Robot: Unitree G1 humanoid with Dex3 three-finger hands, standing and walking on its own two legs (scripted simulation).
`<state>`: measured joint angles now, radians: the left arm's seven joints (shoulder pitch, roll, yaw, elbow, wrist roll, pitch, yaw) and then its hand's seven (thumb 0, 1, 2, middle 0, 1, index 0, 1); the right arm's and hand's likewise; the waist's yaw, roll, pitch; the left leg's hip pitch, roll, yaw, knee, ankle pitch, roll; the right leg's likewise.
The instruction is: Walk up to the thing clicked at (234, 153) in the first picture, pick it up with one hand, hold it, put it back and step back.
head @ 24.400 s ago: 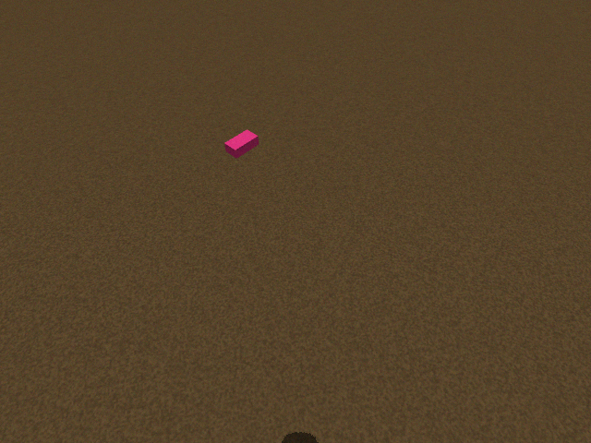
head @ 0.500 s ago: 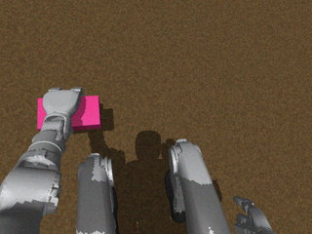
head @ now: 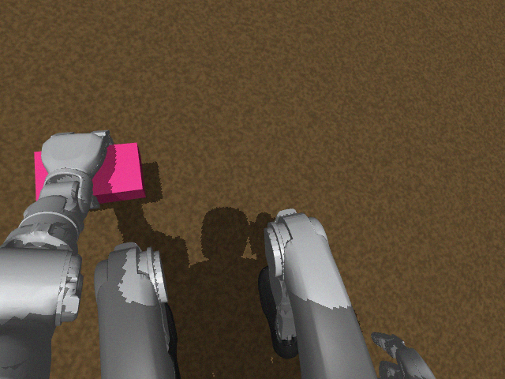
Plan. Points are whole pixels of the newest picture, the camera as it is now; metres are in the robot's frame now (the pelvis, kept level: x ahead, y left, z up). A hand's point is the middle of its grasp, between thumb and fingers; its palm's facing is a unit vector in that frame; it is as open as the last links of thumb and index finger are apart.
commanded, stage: crouch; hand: left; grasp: from above
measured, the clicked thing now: (93, 176) +0.47 +0.20 -0.20
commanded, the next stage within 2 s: lower in 0.28 s
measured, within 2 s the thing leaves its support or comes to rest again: neither
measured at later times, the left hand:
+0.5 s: hand (93, 176) +0.47 +0.20 -0.21, palm faces -0.48 +0.00 -0.88, open 11.7 cm
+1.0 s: hand (107, 180) +0.48 +0.19 -0.27, palm faces -0.48 -0.01 -0.88, open 11.7 cm
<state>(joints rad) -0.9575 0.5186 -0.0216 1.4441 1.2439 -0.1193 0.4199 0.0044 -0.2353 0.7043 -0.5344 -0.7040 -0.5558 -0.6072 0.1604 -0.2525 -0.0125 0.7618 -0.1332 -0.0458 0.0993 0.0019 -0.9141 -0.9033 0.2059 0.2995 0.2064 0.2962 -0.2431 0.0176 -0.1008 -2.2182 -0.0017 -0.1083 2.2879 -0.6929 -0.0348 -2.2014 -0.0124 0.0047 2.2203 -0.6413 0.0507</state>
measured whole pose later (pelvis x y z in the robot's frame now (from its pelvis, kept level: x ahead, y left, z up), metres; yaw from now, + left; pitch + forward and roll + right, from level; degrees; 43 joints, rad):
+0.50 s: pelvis +0.00 +0.00 -0.03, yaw -1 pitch +35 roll -5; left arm -1.02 0.56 -0.01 1.55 1.27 -0.14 0.46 0.00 -0.23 0.70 -0.53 -0.70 -0.55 -0.61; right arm 0.16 -0.27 0.03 0.77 -0.16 -0.07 0.13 0.00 -0.91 -0.90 0.21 0.30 0.21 0.30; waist -0.27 0.02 -0.07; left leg -2.31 -0.01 -0.13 2.40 -0.70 -0.04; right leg -2.29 -0.01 0.00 2.32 -0.65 0.06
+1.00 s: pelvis +0.01 +0.00 -0.06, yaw -4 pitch +35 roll -8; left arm -1.03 0.64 0.05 1.65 1.31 -0.15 0.59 0.00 -0.23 0.70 -0.53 -0.70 -0.55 -0.61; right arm 0.14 -0.27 0.09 0.77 -0.23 -0.13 0.21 0.00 -0.91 -0.90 0.21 0.30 0.21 0.30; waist -0.33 -0.01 0.02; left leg -2.36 -0.01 -0.17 2.49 -0.74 -0.04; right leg -2.33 0.01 -0.03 2.38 -0.66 0.06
